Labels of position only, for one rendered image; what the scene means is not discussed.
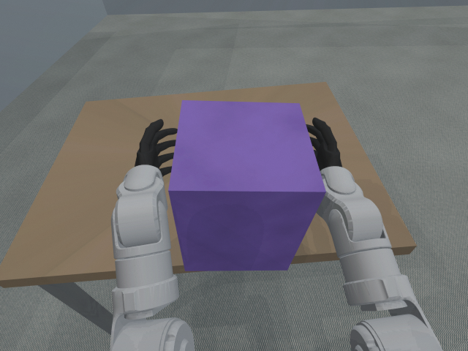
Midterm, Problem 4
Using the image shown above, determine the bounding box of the robot right forearm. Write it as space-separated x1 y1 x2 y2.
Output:
316 166 443 351

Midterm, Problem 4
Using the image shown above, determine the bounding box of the robot right upper arm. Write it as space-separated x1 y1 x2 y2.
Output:
350 314 441 351

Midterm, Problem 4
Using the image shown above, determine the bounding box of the table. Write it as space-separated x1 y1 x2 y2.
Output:
0 82 417 335

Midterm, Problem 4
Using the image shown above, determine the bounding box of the robot left forearm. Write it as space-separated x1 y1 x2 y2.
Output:
110 165 179 351

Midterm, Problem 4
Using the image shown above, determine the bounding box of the right robot hand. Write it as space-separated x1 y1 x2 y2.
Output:
306 118 342 171

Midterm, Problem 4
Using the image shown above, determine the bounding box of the left robot hand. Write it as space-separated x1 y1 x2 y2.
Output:
135 119 178 177

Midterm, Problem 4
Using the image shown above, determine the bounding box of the robot left upper arm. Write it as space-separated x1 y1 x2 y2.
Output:
112 317 195 351

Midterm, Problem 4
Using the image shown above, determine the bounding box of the carton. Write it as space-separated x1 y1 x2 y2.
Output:
168 100 326 271

